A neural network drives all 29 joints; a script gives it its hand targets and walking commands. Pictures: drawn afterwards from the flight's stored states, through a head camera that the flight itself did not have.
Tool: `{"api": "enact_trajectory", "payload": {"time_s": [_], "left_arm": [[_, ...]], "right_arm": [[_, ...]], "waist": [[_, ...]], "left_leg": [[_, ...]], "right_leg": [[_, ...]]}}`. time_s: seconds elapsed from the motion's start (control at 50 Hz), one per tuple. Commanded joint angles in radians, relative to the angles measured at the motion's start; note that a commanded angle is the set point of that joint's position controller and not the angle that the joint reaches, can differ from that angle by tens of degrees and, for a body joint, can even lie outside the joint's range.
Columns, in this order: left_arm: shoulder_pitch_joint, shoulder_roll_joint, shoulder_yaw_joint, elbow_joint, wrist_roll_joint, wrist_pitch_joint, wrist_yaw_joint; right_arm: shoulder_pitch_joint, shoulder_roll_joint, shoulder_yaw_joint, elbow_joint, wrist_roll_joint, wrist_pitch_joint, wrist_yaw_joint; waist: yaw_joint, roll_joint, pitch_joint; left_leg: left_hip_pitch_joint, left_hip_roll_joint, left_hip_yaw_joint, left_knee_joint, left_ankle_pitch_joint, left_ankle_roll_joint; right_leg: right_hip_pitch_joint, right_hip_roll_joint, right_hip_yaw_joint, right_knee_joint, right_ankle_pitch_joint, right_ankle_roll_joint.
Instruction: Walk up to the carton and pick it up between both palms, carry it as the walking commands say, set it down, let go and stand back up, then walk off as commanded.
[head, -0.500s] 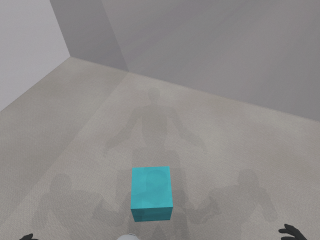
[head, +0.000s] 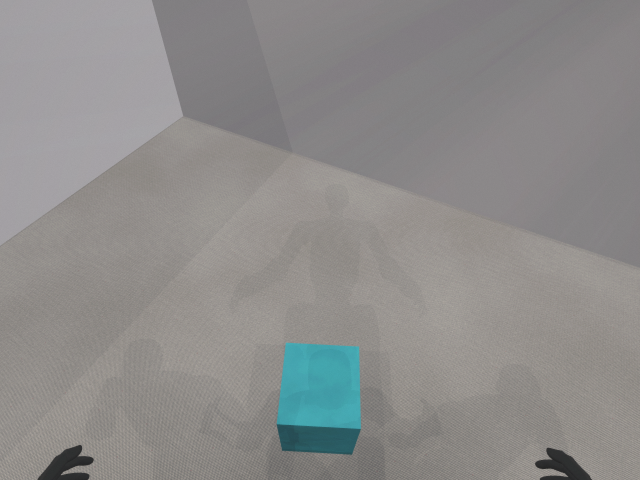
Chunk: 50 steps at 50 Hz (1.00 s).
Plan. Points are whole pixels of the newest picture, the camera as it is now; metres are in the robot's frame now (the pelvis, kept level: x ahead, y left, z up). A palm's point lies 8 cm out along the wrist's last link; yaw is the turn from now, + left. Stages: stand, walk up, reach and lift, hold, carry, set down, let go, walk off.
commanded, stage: walk up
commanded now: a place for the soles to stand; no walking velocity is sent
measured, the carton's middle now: (319, 399) +0.45 -0.01 -0.63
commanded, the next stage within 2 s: reach and lift in 2.00 s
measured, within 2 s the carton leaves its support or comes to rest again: neither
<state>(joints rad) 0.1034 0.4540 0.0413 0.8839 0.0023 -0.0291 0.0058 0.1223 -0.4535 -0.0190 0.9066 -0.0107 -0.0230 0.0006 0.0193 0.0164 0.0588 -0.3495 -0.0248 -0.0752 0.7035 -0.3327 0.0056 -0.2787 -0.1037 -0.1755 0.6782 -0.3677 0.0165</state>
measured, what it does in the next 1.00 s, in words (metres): stands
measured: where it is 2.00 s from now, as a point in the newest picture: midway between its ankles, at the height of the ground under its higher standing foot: outside the picture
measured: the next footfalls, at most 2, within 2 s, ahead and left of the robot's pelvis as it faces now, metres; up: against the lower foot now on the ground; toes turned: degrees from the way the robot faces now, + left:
none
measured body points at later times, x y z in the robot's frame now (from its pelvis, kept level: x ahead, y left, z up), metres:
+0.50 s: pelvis -0.02 +0.01 -0.01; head +0.01 +0.02 +0.44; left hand +0.10 +0.37 -0.10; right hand +0.11 -0.32 -0.10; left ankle +0.02 +0.11 -0.72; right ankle -0.01 -0.13 -0.71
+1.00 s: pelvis -0.01 +0.01 +0.03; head +0.00 +0.01 +0.47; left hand +0.08 +0.34 -0.09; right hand +0.16 -0.29 -0.08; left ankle +0.02 +0.11 -0.72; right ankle -0.01 -0.12 -0.72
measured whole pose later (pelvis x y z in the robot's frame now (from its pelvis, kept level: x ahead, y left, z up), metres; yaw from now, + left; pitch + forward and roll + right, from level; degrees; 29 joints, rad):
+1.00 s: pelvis -0.01 +0.01 +0.03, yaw +2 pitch -2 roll +0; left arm 0.07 0.42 0.01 1.05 0.00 -0.03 0.00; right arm -0.02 -0.39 -0.01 1.06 -0.02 -0.02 0.01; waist 0.03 0.00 0.05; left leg -0.21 -0.02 -0.01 0.39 -0.15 0.02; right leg -0.15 -0.01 0.01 0.38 -0.21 0.01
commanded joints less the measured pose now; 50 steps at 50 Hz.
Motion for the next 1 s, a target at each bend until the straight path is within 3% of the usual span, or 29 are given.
{"api": "enact_trajectory", "payload": {"time_s": [0.0,0.04,0.16,0.18,0.22,0.28,0.32,0.36,0.38,0.4,0.42,0.44,0.46,0.48,0.5,0.52,0.54,0.58,0.6,0.62,0.64,0.66,0.68,0.74,0.82,0.94,0.98], "left_arm": [[-0.021,0.21,0.048,-0.021,0.005,-0.009,0.004],[-0.044,0.208,0.046,-0.016,0.004,-0.007,0.005],[-0.057,0.164,0.034,0.015,-0.002,0.002,-0.001],[-0.062,0.179,0.041,0.015,-0.01,0.005,0.002],[-0.04,0.187,0.046,0.018,-0.01,0.005,0.004],[-0.044,0.207,0.057,0.015,-0.002,0.008,0.006],[-0.042,0.236,0.068,0.007,0.004,0.011,0.008],[-0.085,0.25,0.069,-0.028,0.007,0.008,0.012],[-0.104,0.244,0.065,-0.04,0.01,0.007,0.012],[-0.112,0.239,0.061,-0.048,0.012,0.008,0.011],[-0.11,0.217,0.053,-0.049,0.014,0.011,0.011],[-0.076,0.17,0.044,-0.047,0.009,0.021,0.01],[-0.063,0.136,0.037,-0.053,-0.013,0.033,0.013],[-0.06,0.159,0.039,-0.051,-0.016,0.041,0.015],[-0.027,0.16,0.038,-0.03,-0.019,0.04,0.015],[0.009,0.164,0.036,-0.004,-0.017,0.035,0.016],[0.041,0.166,0.035,0.017,-0.016,0.028,0.015],[0.078,0.156,0.037,0.059,-0.002,0.017,0.012],[0.061,0.158,0.038,0.059,0.01,0.011,0.014],[-0.001,0.193,0.039,0.042,0.022,0.002,0.015],[-0.05,0.217,0.036,0.036,0.022,-0.005,0.009],[-0.064,0.206,0.027,0.044,0.014,-0.008,0.004],[-0.068,0.189,0.018,0.051,0.008,-0.009,0.002],[-0.054,0.157,0.005,0.08,-0.005,-0.011,0.0],[-0.048,0.151,0.0,0.107,-0.006,-0.012,-0.001],[-0.064,0.144,-0.001,0.131,-0.005,-0.011,0.0],[-0.049,0.128,-0.003,0.132,0.002,-0.002,-0.009]], "right_arm": [[-0.022,-0.188,-0.04,-0.026,-0.002,-0.005,-0.002],[-0.016,-0.186,-0.041,-0.015,-0.003,-0.002,0.002],[-0.053,-0.199,-0.035,-0.005,-0.009,-0.005,0.002],[-0.068,-0.212,-0.043,-0.015,-0.007,0.003,0.002],[-0.048,-0.2,-0.044,-0.015,-0.001,0.012,0.0],[-0.044,-0.185,-0.048,-0.032,0.002,0.025,0.001],[-0.037,-0.169,-0.053,-0.043,0.0,0.032,0.002],[0.008,-0.17,-0.064,-0.047,-0.007,0.037,0.008],[0.036,-0.173,-0.069,-0.045,-0.012,0.037,0.013],[0.054,-0.17,-0.071,-0.042,-0.019,0.036,0.018],[0.07,-0.181,-0.077,-0.03,-0.023,0.03,0.02],[0.053,-0.233,-0.086,-0.036,-0.03,0.022,0.019],[0.021,-0.273,-0.087,-0.056,-0.027,0.014,0.018],[0.019,-0.265,-0.088,-0.056,-0.025,0.006,0.014],[-0.014,-0.24,-0.081,-0.06,-0.024,-0.001,0.002],[-0.053,-0.215,-0.076,-0.066,-0.024,-0.002,-0.008],[-0.085,-0.206,-0.071,-0.067,-0.024,0.001,-0.011],[-0.105,-0.195,-0.061,-0.052,-0.019,0.012,-0.01],[-0.086,-0.173,-0.051,-0.04,-0.014,0.014,-0.007],[-0.083,-0.138,-0.037,-0.029,-0.002,0.015,-0.003],[-0.074,-0.143,-0.04,-0.013,0.001,0.017,0.0],[-0.072,-0.142,-0.042,0.009,-0.002,0.017,0.002],[-0.082,-0.138,-0.042,0.02,-0.005,0.014,0.004],[-0.118,-0.135,-0.031,0.046,-0.005,0.003,0.009],[-0.147,-0.12,-0.022,0.084,0.001,0.003,0.008],[-0.178,-0.114,-0.018,0.121,0.0,0.001,0.007],[-0.176,-0.133,-0.024,0.128,-0.012,-0.017,0.005]], "waist": [[-0.002,-0.009,-0.084],[-0.011,-0.005,-0.083],[0.007,0.07,-0.084],[0.006,0.075,-0.046],[0.003,0.058,-0.093],[-0.004,0.004,-0.114],[-0.002,-0.076,-0.106],[-0.025,-0.152,-0.082],[-0.046,-0.158,-0.062],[-0.058,-0.152,-0.051],[-0.066,-0.112,-0.046],[-0.046,0.083,-0.031],[-0.033,0.218,-0.032],[-0.034,0.14,-0.073],[-0.013,0.094,-0.078],[0.005,0.075,-0.081],[0.013,0.099,-0.093],[0.024,0.093,-0.107],[0.019,0.058,-0.099],[-0.001,-0.064,-0.074],[-0.038,-0.09,-0.039],[-0.049,-0.071,-0.043],[-0.047,-0.052,-0.058],[-0.017,-0.046,-0.089],[-0.011,-0.043,-0.093],[-0.006,-0.021,-0.088],[-0.012,0.001,-0.092]], "left_leg": [[-0.029,0.063,-0.091,-0.104,0.258,0.078],[-0.01,0.063,-0.094,-0.117,0.257,0.081],[-0.053,0.117,-0.243,-0.262,0.182,0.114],[-0.072,0.114,-0.223,-0.228,0.339,0.111],[-0.037,0.103,-0.185,-0.184,0.414,0.102],[-0.033,0.062,-0.116,-0.107,0.357,0.081],[-0.053,0.013,-0.029,0.021,0.267,0.059],[-0.05,0.012,0.039,0.147,-0.002,0.043],[-0.021,0.026,0.052,0.135,-0.092,0.041],[0.022,0.042,0.052,0.048,-0.096,0.049],[0.079,0.049,0.004,-0.071,0.016,0.064],[0.059,0.147,-0.247,-0.239,0.119,0.111],[0.012,0.231,-0.497,-0.351,0.113,0.195],[0.061,0.246,-0.488,-0.359,0.073,0.231],[0.066,0.249,-0.436,-0.324,0.086,0.234],[0.065,0.235,-0.37,-0.296,0.107,0.213],[0.05,0.222,-0.323,-0.289,0.116,0.192],[0.002,0.193,-0.255,-0.257,0.101,0.146],[-0.04,0.183,-0.228,-0.244,0.066,0.107],[-0.05,0.117,-0.154,-0.21,-0.009,0.057],[0.02,0.063,-0.085,-0.185,-0.02,0.03],[0.094,0.048,-0.056,-0.195,0.012,0.028],[0.138,0.059,-0.07,-0.23,0.033,0.031],[0.178,0.111,-0.095,-0.294,0.142,0.041],[0.211,0.106,-0.059,-0.321,0.197,0.026],[0.223,0.126,-0.051,-0.373,0.211,0.021],[0.229,0.149,-0.078,-0.439,0.042,0.023]], "right_leg": [[0.091,-0.104,0.164,-0.183,0.034,-0.098],[0.08,-0.101,0.148,-0.183,0.027,-0.095],[0.136,-0.003,0.112,-0.15,-0.034,-0.053],[0.13,-0.01,0.112,-0.133,0.045,-0.053],[0.155,-0.027,0.115,-0.136,0.115,-0.064],[0.151,-0.091,0.144,-0.173,0.12,-0.099],[0.127,-0.198,0.2,-0.226,0.118,-0.158],[0.048,-0.323,0.236,-0.238,0.2,-0.228],[-0.005,-0.343,0.231,-0.213,0.24,-0.234],[-0.041,-0.315,0.188,-0.163,0.232,-0.204],[-0.081,-0.241,0.132,-0.076,0.197,-0.142],[-0.138,-0.085,0.05,0.093,0.051,-0.072],[-0.161,0.058,0.08,0.178,-0.222,-0.025],[-0.156,0.056,0.186,0.255,-0.292,-0.03],[-0.153,0.05,0.232,0.265,-0.259,-0.038],[-0.135,0.037,0.227,0.225,-0.219,-0.046],[-0.094,0.034,0.203,0.144,-0.18,-0.05],[0.054,0.066,0.159,-0.07,-0.036,-0.049],[0.118,0.059,0.197,-0.161,0.024,-0.054],[0.065,-0.041,0.344,-0.262,-0.012,-0.083],[-0.022,-0.091,0.406,-0.302,0.007,-0.111],[-0.06,-0.097,0.389,-0.307,0.055,-0.111],[-0.063,-0.08,0.362,-0.306,0.072,-0.091],[0.014,-0.023,0.29,-0.307,0.16,-0.055],[0.048,-0.031,0.296,-0.354,0.215,-0.054],[0.081,-0.024,0.283,-0.383,0.241,-0.048],[0.072,0.007,0.267,-0.377,0.137,-0.051]]}}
